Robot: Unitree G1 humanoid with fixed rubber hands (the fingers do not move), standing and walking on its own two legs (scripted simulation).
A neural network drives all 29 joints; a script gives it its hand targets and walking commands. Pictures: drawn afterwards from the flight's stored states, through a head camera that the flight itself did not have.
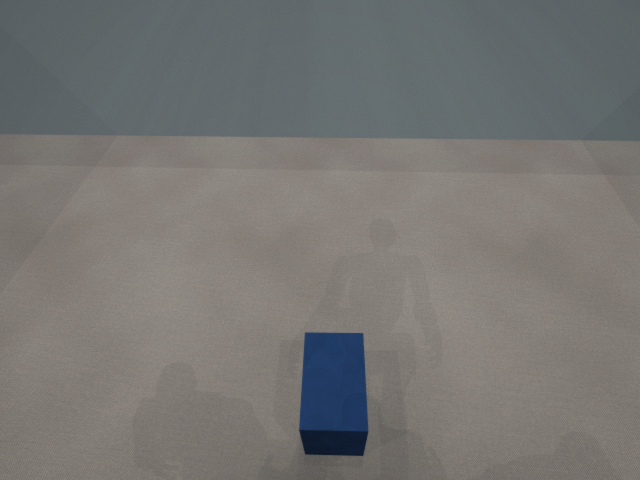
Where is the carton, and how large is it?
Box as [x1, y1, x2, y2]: [299, 332, 367, 455]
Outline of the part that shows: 305,332 299,430 304,451 307,454 362,455 367,435 367,414 362,333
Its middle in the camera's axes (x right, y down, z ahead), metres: +0.05 +0.46 +1.10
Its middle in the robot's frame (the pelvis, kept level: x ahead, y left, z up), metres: +0.46 +0.01 -0.65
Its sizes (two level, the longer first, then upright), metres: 0.259 0.167 0.241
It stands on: the floor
